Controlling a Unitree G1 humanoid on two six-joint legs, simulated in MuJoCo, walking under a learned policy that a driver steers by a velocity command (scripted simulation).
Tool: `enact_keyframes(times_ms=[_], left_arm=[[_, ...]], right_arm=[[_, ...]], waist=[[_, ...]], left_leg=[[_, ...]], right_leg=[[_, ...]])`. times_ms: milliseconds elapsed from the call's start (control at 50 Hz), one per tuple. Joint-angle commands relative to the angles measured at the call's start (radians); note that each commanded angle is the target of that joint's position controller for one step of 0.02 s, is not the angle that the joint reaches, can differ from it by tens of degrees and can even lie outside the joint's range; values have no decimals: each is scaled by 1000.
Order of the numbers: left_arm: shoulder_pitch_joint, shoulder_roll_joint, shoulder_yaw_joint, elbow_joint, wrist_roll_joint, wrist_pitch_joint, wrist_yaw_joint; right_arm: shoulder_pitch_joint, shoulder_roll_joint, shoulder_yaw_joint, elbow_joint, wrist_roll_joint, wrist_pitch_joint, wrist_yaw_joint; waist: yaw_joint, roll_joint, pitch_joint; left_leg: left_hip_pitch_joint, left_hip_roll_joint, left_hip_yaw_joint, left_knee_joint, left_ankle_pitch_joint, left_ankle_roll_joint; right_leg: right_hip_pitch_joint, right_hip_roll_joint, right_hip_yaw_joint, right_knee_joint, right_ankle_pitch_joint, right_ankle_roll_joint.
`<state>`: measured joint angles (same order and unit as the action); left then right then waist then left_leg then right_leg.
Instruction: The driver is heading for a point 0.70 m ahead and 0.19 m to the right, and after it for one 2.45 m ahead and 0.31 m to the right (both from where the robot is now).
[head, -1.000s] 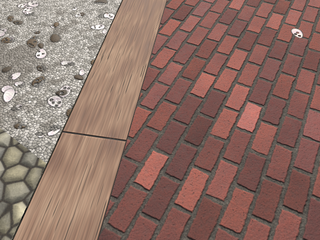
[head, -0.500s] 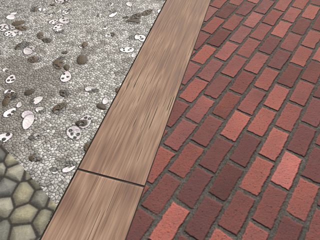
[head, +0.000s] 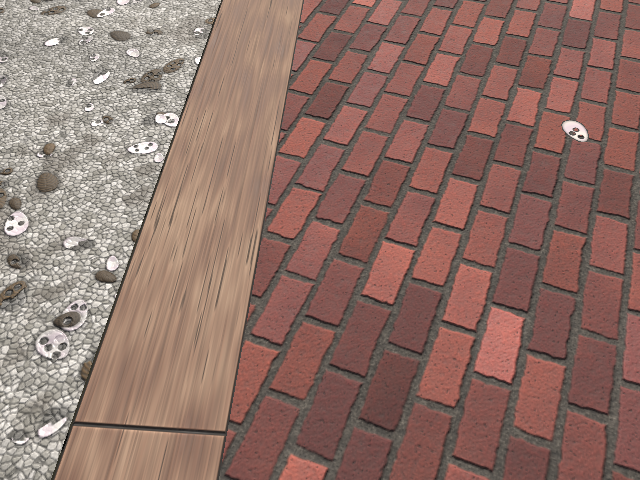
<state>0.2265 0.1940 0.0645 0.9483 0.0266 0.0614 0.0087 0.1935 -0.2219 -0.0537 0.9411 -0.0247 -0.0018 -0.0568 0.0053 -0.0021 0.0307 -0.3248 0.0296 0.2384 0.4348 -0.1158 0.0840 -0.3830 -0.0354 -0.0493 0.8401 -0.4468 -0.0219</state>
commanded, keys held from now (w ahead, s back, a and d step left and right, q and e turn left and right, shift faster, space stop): e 0.48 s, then no key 0.14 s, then w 0.38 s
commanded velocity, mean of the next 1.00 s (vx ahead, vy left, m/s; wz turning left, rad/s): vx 0.10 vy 0.00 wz -0.38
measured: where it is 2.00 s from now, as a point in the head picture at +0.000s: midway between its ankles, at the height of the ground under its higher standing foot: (475, 465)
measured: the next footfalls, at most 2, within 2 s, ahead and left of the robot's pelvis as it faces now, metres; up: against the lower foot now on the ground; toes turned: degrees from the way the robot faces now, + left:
right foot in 0.08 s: +0.01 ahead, -0.11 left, +0.00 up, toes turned -7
left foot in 0.62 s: +0.06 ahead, +0.08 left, +0.00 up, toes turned -22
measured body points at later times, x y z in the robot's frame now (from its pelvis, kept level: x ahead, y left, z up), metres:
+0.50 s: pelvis -0.02 -0.02 +0.01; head +0.02 -0.04 +0.46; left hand +0.13 +0.23 -0.11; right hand +0.03 -0.31 -0.12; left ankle +0.02 +0.11 -0.69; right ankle -0.03 -0.10 -0.73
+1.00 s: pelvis +0.04 -0.02 +0.02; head +0.05 -0.01 +0.46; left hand +0.25 +0.17 -0.11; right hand -0.06 -0.27 -0.12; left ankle +0.02 +0.10 -0.73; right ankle +0.03 -0.15 -0.70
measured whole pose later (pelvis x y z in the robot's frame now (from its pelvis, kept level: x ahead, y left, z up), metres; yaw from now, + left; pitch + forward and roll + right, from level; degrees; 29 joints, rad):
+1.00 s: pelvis +0.04 -0.02 +0.02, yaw -22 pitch +1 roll +0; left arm 0.19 0.27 0.05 0.84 0.04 0.00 -0.05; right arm 0.39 -0.24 -0.05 0.90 -0.02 -0.05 0.01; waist -0.05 -0.03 -0.01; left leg -0.04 -0.03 0.00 0.24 -0.22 0.04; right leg -0.41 -0.02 -0.01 0.68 -0.28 0.01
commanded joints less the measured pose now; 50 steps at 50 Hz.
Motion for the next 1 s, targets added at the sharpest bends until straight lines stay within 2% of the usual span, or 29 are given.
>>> enact_keyframes(times_ms=[20,60,80,100,120,140,160,180,200,220,260,340,460,560,600,620,640,660,680,700,720,740,780,820,880,940,1000], left_arm=[[83,61,12,-53,-7,-3,-9],[151,62,14,-48,-6,-8,-15],[160,81,18,-51,-3,-17,-17],[139,167,32,-85,4,-26,-8],[140,262,54,-96,7,-27,8],[121,219,47,-88,9,-30,24],[58,205,42,-104,-1,-34,26],[7,208,43,-127,-1,-35,21],[-8,200,42,-145,-10,-40,17],[-1,179,38,-152,-15,-45,10],[44,175,39,-149,-21,-53,6],[114,194,46,-147,-17,-52,14],[99,239,59,-179,-9,-41,7],[18,236,54,-202,-6,-32,-3],[-27,224,47,-208,-19,-25,0],[-5,181,33,-213,-21,-27,3],[57,101,10,-220,-23,-31,4],[27,195,32,-220,4,-29,8],[16,216,37,-212,13,-32,3],[23,203,35,-196,15,-36,-10],[49,195,33,-175,13,-39,-21],[56,194,32,-164,19,-42,-32],[26,183,27,-158,22,-52,-43],[-28,170,20,-168,19,-60,-50],[-104,149,8,-182,13,-70,-55],[-159,128,-4,-197,10,-81,-57],[-182,129,-9,-209,7,-89,-54]], right_arm=[[6,-158,-37,-52,0,8,-4],[-17,-170,-44,-61,6,22,0],[19,-153,-47,-49,1,32,8],[66,-79,-34,-62,-1,44,21],[-58,-79,-29,-127,8,46,6],[-96,-92,-28,-137,11,45,9],[-69,-92,-30,-126,15,41,18],[-41,-101,-34,-110,10,33,25],[-17,-117,-40,-97,-6,30,30],[1,-117,-42,-92,-10,29,34],[-11,-106,-40,-107,-2,31,32],[-60,-103,-33,-146,8,37,23],[-80,-111,-22,-193,18,32,20],[-8,-113,-14,-204,28,23,16],[61,-99,-8,-191,21,13,11],[54,-148,-15,-198,5,5,4],[25,-208,-16,-229,-4,2,6],[49,-262,-35,-210,-14,7,19],[38,-207,-25,-208,-10,5,30],[-1,-167,-14,-203,-2,1,37],[-15,-152,-9,-204,-1,-3,39],[9,-152,-10,-190,3,-11,38],[65,-157,-16,-163,9,-28,43],[110,-164,-22,-139,13,-44,48],[165,-164,-27,-112,11,-57,54],[205,-174,-32,-88,8,-63,58],[218,-182,-35,-76,5,-65,64]], waist=[[6,109,-91],[38,69,-69],[38,-24,-29],[13,-272,1],[51,-297,100],[17,-146,115],[-21,-110,94],[-39,-94,59],[-39,-97,22],[-37,-86,-24],[-21,-72,-57],[22,-111,-55],[39,-114,-73],[8,-130,-99],[-42,-103,-90],[-21,3,-83],[10,212,-118],[-19,231,-71],[-6,150,-17],[17,141,40],[27,162,48],[19,172,47],[-2,127,39],[-21,117,39],[-55,127,41],[-75,131,46],[-74,132,59]], left_leg=[[38,304,-238,-199,-200,122],[-32,288,-181,-127,-241,52],[-97,246,-122,-3,-300,-13],[-263,109,-12,292,-455,-99],[-343,-18,-127,412,-470,-121],[-295,13,-215,518,-371,-120],[-281,4,-235,541,-283,-114],[-282,-7,-241,569,-229,-107],[-287,-14,-238,609,-203,-104],[-278,-17,-242,639,-201,-105],[-299,-15,-253,654,-206,-115],[-335,-14,-270,548,-241,-134],[-217,-41,-283,403,-303,-119],[0,-68,-262,212,-289,-85],[175,-65,-249,-63,-105,-69],[249,61,-380,-173,-107,-45],[342,300,-666,-257,-153,26],[204,353,-751,-255,-254,129],[168,307,-734,-295,-465,135],[146,248,-669,-320,-531,102],[168,198,-605,-335,-496,71],[200,177,-567,-337,-445,70],[265,164,-528,-328,-374,82],[317,174,-518,-334,-337,100],[335,182,-496,-342,-286,119],[303,189,-470,-332,-254,130],[240,197,-454,-308,-241,137]], right_leg=[[93,16,-36,-90,-8,-28],[212,29,-39,-295,89,-66],[248,-4,63,-454,118,-89],[266,-248,424,-636,77,-144],[89,-359,593,-696,206,-244],[60,-285,474,-659,245,-231],[55,-218,391,-629,260,-201],[102,-171,345,-609,321,-181],[152,-151,318,-581,427,-184],[197,-143,307,-559,525,-191],[274,-147,319,-531,619,-204],[370,-154,382,-508,642,-224],[326,-152,466,-475,659,-241],[231,-120,489,-439,703,-187],[144,-62,472,-396,563,-115],[60,2,420,-322,361,-58],[-81,158,255,-154,-29,-13],[-112,179,194,-3,-134,-16],[-133,145,232,83,-68,-24],[-157,131,227,113,3,-19],[-161,127,209,128,54,-8],[-178,122,188,146,86,2],[-217,106,158,152,131,14],[-260,66,114,110,163,30],[-256,23,58,-2,181,48],[-193,13,25,-130,174,40],[-97,20,-2,-230,149,12]])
